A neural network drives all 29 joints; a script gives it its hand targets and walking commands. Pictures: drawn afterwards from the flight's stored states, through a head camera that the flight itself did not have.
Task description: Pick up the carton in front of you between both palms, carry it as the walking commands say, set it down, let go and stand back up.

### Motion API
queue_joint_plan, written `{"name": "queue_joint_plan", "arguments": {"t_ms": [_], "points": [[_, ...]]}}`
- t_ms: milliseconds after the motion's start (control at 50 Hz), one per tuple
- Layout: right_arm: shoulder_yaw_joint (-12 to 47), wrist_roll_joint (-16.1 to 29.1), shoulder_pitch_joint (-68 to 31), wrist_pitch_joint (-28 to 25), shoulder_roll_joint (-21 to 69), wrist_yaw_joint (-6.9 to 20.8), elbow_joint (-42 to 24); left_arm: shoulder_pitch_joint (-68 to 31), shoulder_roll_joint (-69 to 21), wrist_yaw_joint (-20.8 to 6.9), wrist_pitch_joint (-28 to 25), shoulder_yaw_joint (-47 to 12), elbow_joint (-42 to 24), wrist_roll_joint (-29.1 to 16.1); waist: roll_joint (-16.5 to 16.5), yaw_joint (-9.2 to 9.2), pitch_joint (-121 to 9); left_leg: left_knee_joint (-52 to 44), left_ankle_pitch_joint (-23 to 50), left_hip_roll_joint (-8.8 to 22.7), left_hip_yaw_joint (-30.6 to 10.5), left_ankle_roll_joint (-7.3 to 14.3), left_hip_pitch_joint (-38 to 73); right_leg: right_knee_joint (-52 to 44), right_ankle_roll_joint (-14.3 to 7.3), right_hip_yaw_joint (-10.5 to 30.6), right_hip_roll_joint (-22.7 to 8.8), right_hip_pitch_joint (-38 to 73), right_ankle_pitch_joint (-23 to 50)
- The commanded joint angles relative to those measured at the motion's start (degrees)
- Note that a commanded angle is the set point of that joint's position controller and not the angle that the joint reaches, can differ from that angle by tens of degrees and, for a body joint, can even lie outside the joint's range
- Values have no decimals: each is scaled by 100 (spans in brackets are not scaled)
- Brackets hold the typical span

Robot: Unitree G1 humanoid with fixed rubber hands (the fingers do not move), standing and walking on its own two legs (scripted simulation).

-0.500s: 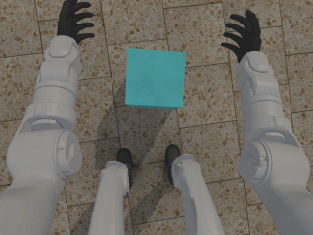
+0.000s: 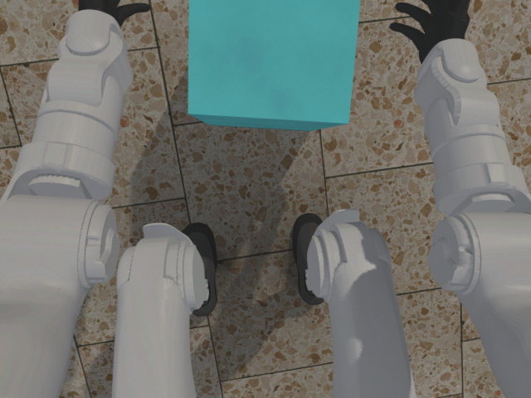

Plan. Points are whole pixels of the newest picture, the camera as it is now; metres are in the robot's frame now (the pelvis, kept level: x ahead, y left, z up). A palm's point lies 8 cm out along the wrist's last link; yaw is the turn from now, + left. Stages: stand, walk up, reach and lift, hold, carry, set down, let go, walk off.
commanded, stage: reach and lift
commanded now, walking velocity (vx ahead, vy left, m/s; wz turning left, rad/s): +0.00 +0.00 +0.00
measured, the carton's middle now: (267, 61) +0.54 -0.04 -0.31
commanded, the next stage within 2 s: none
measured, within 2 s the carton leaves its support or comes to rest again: leaves its support in 1.16 s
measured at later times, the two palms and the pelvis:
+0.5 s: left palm (143, 37) +0.56 +0.13 -0.25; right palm (390, 45) +0.54 -0.22 -0.24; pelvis +0.00 -0.01 -0.07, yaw +1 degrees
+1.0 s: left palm (160, 35) +0.56 +0.11 -0.24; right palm (379, 46) +0.53 -0.20 -0.24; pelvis -0.01 +0.00 -0.07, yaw +1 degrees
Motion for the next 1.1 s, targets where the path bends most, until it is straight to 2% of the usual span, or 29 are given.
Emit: {"name": "queue_joint_plan", "arguments": {"t_ms": [0,80,140,260,340,440,500,600,720,780,800,840,880,900,940,980,1040,1080], "points": [[54,28,-1918,-76,-797,-66,-36,-2051,678,-31,-86,11,47,-93,122,-153,-6430,-447,842,-181,227,-60,3581,-621,182,-427,51,3226,1129],[64,-15,-2284,-191,-809,-59,489,-2308,778,-111,-216,9,616,-84,27,-144,-5666,-141,586,-134,148,-42,3087,-336,165,-338,4,2982,878],[64,-5,-2531,-288,-874,-53,719,-2617,869,-143,-330,-79,765,-136,64,-159,-5421,104,652,-113,108,-55,3000,-97,146,-296,-15,2911,934],[356,288,-2918,-478,-1021,-108,583,-3096,984,-92,-516,-466,502,-473,237,-168,-6246,627,1453,-94,129,-103,3555,404,127,-298,-19,3410,1792],[389,423,-2955,-521,-1197,-119,419,-3129,817,17,-512,-674,255,-591,573,-251,-6632,830,1959,-127,163,-140,4099,560,87,-359,22,3318,2137],[432,336,-2473,-501,-1044,-114,701,-2652,541,73,-482,-649,244,-616,273,-320,-6491,828,1953,-223,222,-146,3710,560,93,-336,62,3714,2349],[392,242,-2179,-483,-803,-85,860,-2255,528,45,-495,-401,509,-426,94,-184,-5833,719,1692,-257,226,-120,3110,481,115,-255,85,3528,2181],[419,183,-2445,-503,-636,-7,738,-2274,490,-10,-563,-97,667,-149,-2,18,-5229,626,1435,-269,204,-69,2701,389,146,-198,102,3026,1836],[859,311,-3024,-481,-48,13,607,-2825,-173,-75,-572,-431,675,-297,-26,-48,-5221,538,1133,-343,204,-44,2911,316,126,-243,185,3174,1504],[753,68,-3275,-418,365,52,710,-3138,-520,-99,-550,-367,706,-140,46,-144,-5089,563,985,-406,221,-73,3045,303,109,-268,248,3206,1327],[930,41,-3501,-375,1166,210,680,-3444,-1406,-267,-493,-613,538,-167,85,-191,-5090,586,1005,-471,210,-51,3155,303,77,-282,299,3217,1302],[1216,-55,-4230,-248,3023,657,557,-4065,-3273,-712,-377,-909,520,-111,106,-169,-4873,634,988,-561,230,-51,3136,370,22,-346,396,3009,1228],[1239,-290,-4505,-30,4300,1146,405,-4044,-4600,-1142,-207,-703,525,241,196,-112,-4509,690,867,-662,313,-39,2861,469,18,-379,453,2868,1109],[1209,-361,-4507,81,4655,1355,309,-3988,-5005,-1311,-128,-622,405,320,206,-98,-4469,707,856,-702,357,-23,2755,497,29,-412,492,2793,1075],[1168,-422,-4483,254,5094,1646,94,-3954,-5456,-1532,15,-543,179,385,159,-74,-4547,756,910,-744,432,29,2613,523,13,-460,542,2704,1105],[1215,-401,-4489,364,5390,1790,-192,-3980,-5713,-1633,108,-581,-19,323,102,-113,-4786,810,991,-754,447,84,2605,552,-23,-485,551,2727,1232],[1441,-187,-4568,496,5734,1909,-730,-4087,-6164,-1665,217,-926,-459,126,224,-179,-5653,872,1325,-740,487,106,2994,602,-51,-532,545,2976,1577],[1725,80,-4563,569,6040,1898,-1138,-4252,-6450,-1608,269,-1294,-968,-92,269,-211,-6756,889,1728,-750,547,84,3503,623,-34,-587,549,3447,2025]]}}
